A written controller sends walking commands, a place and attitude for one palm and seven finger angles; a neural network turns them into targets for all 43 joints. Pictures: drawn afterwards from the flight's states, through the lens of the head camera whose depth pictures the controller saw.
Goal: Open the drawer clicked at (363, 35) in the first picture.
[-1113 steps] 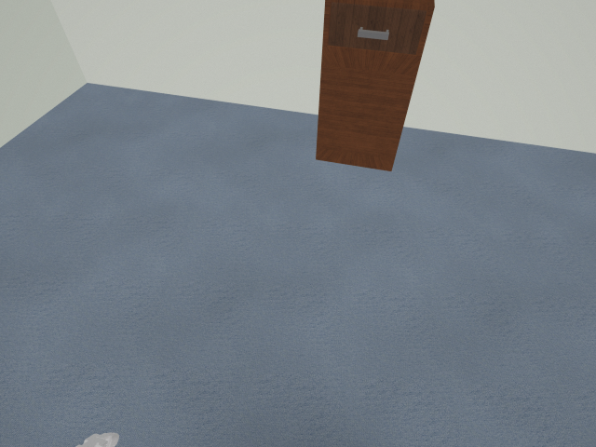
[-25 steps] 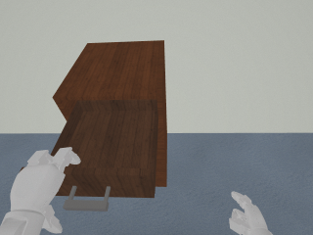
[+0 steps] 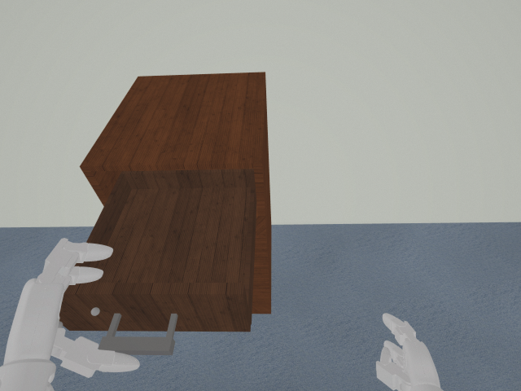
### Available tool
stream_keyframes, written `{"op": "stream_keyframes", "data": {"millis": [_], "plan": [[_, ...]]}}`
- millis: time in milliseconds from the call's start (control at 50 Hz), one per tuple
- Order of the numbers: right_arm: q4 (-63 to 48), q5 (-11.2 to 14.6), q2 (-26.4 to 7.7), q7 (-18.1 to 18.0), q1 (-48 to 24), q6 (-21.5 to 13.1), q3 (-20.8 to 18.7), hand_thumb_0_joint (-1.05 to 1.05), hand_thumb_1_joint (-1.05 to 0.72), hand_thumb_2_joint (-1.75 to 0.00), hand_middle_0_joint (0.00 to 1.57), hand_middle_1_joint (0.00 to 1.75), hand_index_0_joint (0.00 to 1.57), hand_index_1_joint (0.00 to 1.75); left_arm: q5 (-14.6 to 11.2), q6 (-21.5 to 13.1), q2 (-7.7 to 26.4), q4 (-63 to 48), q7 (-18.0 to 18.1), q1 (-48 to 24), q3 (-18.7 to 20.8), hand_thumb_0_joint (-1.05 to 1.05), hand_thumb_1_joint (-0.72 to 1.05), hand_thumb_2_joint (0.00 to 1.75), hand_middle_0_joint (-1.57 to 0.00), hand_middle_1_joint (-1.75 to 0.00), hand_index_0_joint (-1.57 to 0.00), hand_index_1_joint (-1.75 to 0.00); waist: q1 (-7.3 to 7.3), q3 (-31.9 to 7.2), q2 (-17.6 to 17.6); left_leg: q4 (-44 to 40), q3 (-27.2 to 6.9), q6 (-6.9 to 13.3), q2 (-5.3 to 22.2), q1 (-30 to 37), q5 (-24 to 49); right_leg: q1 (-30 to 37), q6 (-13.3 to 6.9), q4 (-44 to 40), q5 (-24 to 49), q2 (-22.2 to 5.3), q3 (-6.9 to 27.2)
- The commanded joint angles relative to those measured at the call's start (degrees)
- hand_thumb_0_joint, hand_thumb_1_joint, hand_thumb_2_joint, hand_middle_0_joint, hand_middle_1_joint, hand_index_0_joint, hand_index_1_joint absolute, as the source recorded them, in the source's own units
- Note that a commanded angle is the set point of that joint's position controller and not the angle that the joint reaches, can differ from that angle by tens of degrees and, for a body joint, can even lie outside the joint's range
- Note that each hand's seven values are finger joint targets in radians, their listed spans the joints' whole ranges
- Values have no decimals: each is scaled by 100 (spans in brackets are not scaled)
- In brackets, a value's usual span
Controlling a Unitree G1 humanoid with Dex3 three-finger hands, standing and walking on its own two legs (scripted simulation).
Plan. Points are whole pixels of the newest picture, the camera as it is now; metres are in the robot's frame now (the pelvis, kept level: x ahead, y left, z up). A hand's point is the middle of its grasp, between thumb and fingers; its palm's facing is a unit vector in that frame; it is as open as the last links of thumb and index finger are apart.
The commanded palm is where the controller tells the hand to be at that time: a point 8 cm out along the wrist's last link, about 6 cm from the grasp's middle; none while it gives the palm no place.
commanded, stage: draw the hand back to the body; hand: left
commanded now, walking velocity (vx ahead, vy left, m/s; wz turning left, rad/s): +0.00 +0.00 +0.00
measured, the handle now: (141, 332) +0.22 +0.25 -0.08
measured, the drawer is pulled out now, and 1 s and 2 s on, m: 0.30 0.30 0.30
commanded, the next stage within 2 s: step back with the hand held close in 0.86 s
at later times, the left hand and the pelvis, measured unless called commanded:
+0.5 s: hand (95, 296) +0.18 +0.21 +0.15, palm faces +0.38 -0.84 -0.39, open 10.0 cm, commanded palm +0.13 +0.26 +0.17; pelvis +0.00 -0.02 +0.01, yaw +0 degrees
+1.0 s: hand (97, 300) +0.17 +0.21 +0.16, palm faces +0.39 -0.83 -0.39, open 7.5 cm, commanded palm +0.12 +0.25 +0.18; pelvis -0.01 -0.03 +0.01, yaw +0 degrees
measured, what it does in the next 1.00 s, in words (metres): stands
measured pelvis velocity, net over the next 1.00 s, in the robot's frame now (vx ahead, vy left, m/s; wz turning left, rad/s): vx -0.01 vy -0.03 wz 0.00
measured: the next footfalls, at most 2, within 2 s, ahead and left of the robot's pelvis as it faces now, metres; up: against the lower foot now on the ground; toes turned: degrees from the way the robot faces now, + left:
none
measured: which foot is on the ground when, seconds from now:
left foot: down 0.00-1.00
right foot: down 0.00-1.00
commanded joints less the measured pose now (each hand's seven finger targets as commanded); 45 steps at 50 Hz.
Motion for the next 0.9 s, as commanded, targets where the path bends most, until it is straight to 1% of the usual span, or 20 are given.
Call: {"op": "stream_keyframes", "data": {"millis": [0, 20, 40, 120, 180, 240, 260, 340, 400, 440, 460, 480, 540, 600, 640, 660, 680, 760, 800, 880], "plan": [[-728, -72, -465, -113, -689, -690, -172, 0, -90, -90, 20, 30, 20, 30, -807, -565, 872, -1552, 201, -509, 827, 0, -22, 42, -28, -102, -28, -102, -108, -431, -197, -527, -133, -140, 356, 321, 2099, 222, -68, -464, 1561, -213, -63], [-650, -79, -492, -96, -729, -722, -160, 0, -90, -90, 20, 30, 20, 30, -804, -567, 952, -1586, 185, -601, 932, 0, -18, 43, -28, -100, -28, -100, -83, -208, 136, -557, -140, -180, 328, 210, 2064, 201, -105, -571, 1536, -196, -30], [-573, -93, -474, -67, -697, -735, -131, 0, -90, -90, 20, 30, 20, 30, -814, -595, 913, -1426, 163, -616, 944, 0, -15, 45, -27, -98, -27, -98, -89, -67, 235, -617, -148, -204, 305, 176, 1924, 140, -117, -628, 1440, -180, -83], [-564, -81, -428, -20, -782, -741, -187, 0, -90, -90, 20, 30, 20, 30, -912, -638, 838, -1343, 71, -458, 1060, 0, -1, 51, -26, -88, -26, -88, -66, -146, 19, -654, -113, -200, 316, 180, 1928, 293, -101, -718, 1533, -179, -54], [-538, -89, -484, 17, -767, -713, -217, 0, -90, -90, 20, 30, 20, 30, -939, -703, 815, -1342, 13, -395, 1077, 0, 9, 55, -26, -82, -26, -82, -59, -309, 33, -671, -83, -174, 308, 272, 1929, 329, -88, -755, 1580, -168, -68], [-510, -79, -510, 8, -781, -674, -279, 0, -90, -90, 20, 30, 20, 30, -970, -702, 763, -1218, -12, -273, 1066, 0, 20, 60, -25, -75, -25, -75, -94, -400, -321, -653, -45, -122, 317, 348, 1912, 325, -37, -826, 1658, -170, -30], [-572, -52, -489, 3, -813, -672, -284, 0, -90, -90, 20, 30, 20, 30, -983, -702, 731, -1395, -17, -351, 991, 0, 23, 62, -25, -73, -25, -73, -128, -390, -255, -654, -44, -114, 331, 338, 1901, 353, -26, -784, 1669, -202, 4], [-482, -84, -531, -32, -780, -683, -295, 0, -90, -90, 20, 30, 20, 30, -943, -748, 920, -1425, 27, -467, 1169, 0, 37, 68, -24, -64, -24, -64, -109, -478, -32, -649, -9, -111, 271, 448, 1833, 300, -26, -903, 1605, -196, 29], [-517, -62, -496, -55, -806, -669, -316, 0, -90, -90, 20, 30, 20, 30, -981, -752, 862, -1419, 32, -373, 1154, 0, 48, 72, -23, -57, -23, -57, -113, -478, -306, -634, -6, -79, 294, 444, 1852, 347, 2, -858, 1684, -227, 59], [-456, -75, -525, -67, -822, -654, -320, 0, -90, -90, 20, 30, 20, 30, -976, -765, 936, -1324, 29, -470, 1231, 0, 55, 75, -22, -52, -22, -52, -112, -357, -284, -660, 14, -77, 269, 464, 1712, 218, 10, -993, 1537, -209, 75], [-506, -49, -495, -66, -821, -659, -317, 0, -90, -90, 20, 30, 20, 30, -991, -772, 845, -1408, 25, -464, 1143, 0, 58, 76, -22, -50, -22, -50, -134, -326, -228, -660, 6, -77, 289, 423, 1691, 264, 10, -934, 1505, -232, 93], [-456, -69, -522, -62, -835, -656, -313, 0, -90, -90, 20, 30, 20, 30, -986, -786, 912, -1327, 22, -478, 1230, 0, 62, 78, -22, -48, -22, -48, -102, -285, -324, -671, 2, -72, 268, 445, 1683, 193, 11, -1001, 1493, -204, 65], [-454, -76, -521, -57, -835, -694, -312, 0, -90, -90, 20, 30, 20, 30, -970, -809, 967, -1405, 33, -515, 1271, 0, 73, 82, -21, -41, -21, -41, -96, -339, -32, -675, 17, -85, 248, 484, 1658, 220, 2, -1027, 1455, -217, 93], [-500, -53, -486, -40, -849, -671, -317, 0, -90, -90, 20, 30, 20, 30, -1002, -789, 810, -1342, 6, -417, 1144, 0, 83, 87, -21, -34, -21, -34, -116, -286, -279, -677, 5, -70, 281, 424, 1716, 269, 22, -949, 1532, -227, 100], [-434, -77, -511, -45, -843, -656, -336, 0, -90, -90, 20, 30, 20, 30, -990, -793, 912, -1220, 9, -416, 1248, 0, 90, 90, -20, -30, -20, -30, -97, -314, -317, -675, 43, -66, 260, 479, 1677, 212, 33, -1047, 1508, -208, 108], [-497, -54, -476, -43, -846, -649, -329, 0, -90, -90, 20, 30, 20, 30, -1010, -789, 816, -1286, 1, -399, 1161, 0, 90, 90, -20, -30, -20, -30, -123, -266, -377, -687, 22, -62, 285, 413, 1640, 255, 38, -981, 1467, -231, 121], [-450, -72, -507, -42, -861, -639, -331, 0, -90, -90, 20, 30, 20, 30, -1005, -801, 903, -1186, -2, -411, 1252, 0, 90, 90, -20, -30, -20, -30, -94, -257, -417, -683, 40, -52, 254, 430, 1609, 200, 46, -1057, 1454, -209, 120], [-511, -48, -473, -50, -852, -649, -313, 0, -90, -90, 20, 30, 20, 30, -1010, -812, 868, -1366, -5, -522, 1156, 0, 90, 90, -20, -30, -20, -30, -127, -279, -112, -688, 41, -67, 274, 453, 1531, 230, 40, -1045, 1343, -247, 179], [-520, -54, -480, -49, -854, -661, -317, 0, -90, -90, 20, 30, 20, 30, -1015, -816, 880, -1382, 0, -526, 1175, 0, 90, 90, -20, -30, -20, -30, -118, -349, -238, -681, 32, -56, 273, 473, 1568, 259, 46, -1038, 1368, -236, 176], [-460, -74, -494, -56, -867, -675, -317, 0, -90, -90, 20, 30, 20, 30, -1002, -824, 921, -1256, 5, -554, 1208, 0, 90, 90, -20, -30, -20, -30, -107, -197, -198, -712, 50, -61, 244, 480, 1426, 131, 48, -1167, 1181, -212, 167]]}}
